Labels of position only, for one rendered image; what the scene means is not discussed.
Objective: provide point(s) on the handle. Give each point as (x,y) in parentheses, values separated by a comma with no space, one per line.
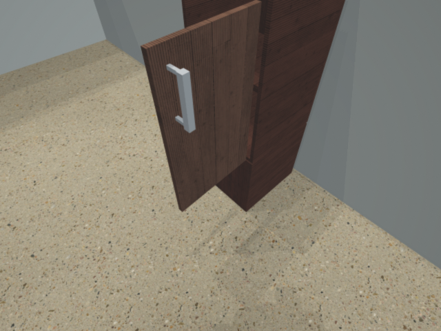
(185,94)

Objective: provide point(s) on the cupboard door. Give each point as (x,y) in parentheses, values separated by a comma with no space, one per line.
(220,54)

